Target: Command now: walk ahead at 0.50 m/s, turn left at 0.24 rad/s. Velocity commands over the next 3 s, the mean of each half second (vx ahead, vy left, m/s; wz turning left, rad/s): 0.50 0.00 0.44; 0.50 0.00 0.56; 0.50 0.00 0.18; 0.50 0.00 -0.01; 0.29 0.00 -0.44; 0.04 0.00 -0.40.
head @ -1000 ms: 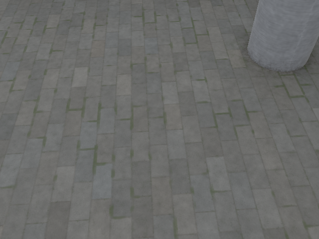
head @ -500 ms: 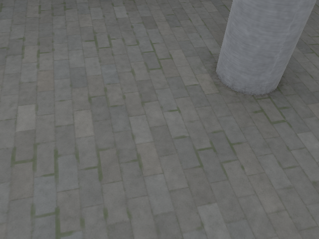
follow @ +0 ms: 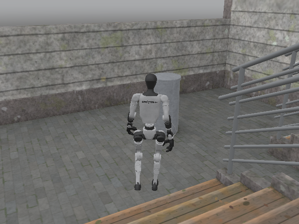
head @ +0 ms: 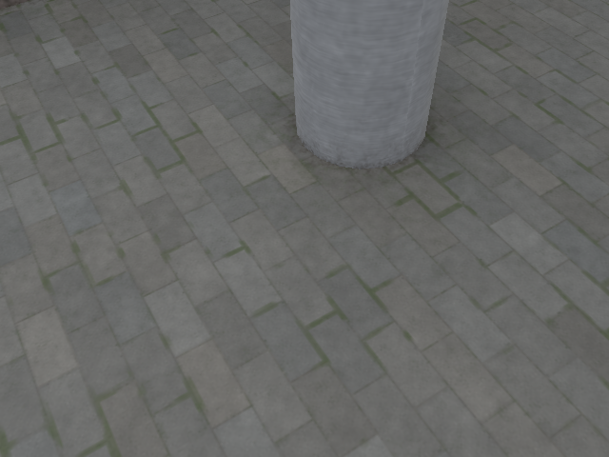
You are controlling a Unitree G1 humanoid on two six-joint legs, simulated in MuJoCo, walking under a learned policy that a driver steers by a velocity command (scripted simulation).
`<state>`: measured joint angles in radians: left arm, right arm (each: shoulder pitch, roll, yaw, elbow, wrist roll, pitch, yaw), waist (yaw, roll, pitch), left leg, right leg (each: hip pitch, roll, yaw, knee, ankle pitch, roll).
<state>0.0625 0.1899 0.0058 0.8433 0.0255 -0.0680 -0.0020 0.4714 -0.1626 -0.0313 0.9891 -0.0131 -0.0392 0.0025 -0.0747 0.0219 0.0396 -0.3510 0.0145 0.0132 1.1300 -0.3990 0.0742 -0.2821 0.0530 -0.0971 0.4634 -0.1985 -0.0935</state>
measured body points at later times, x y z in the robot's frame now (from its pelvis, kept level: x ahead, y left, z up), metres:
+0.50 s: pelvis +0.25 +0.09 -0.01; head +0.28 +0.11 +0.44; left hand +0.22 +0.35 -0.15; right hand +0.44 -0.13 -0.13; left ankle +0.29 +0.15 -0.74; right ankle +0.16 -0.07 -0.63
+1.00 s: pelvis +0.52 +0.15 -0.02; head +0.55 +0.17 +0.43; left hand +0.57 +0.47 -0.09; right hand +0.65 -0.10 -0.15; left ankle +0.31 +0.15 -0.69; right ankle +0.65 +0.12 -0.74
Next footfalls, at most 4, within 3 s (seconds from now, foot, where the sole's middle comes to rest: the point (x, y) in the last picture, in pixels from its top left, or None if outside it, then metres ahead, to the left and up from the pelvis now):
0.38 left None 0.33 0.16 -0.77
0.94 right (244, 371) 0.69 0.14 -0.77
1.46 left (114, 354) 0.76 0.46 -0.77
2.02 right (116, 241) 1.11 0.50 -0.77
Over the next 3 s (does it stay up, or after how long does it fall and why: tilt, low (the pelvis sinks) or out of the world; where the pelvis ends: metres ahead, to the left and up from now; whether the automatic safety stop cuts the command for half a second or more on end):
stays up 1.11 0.58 0.00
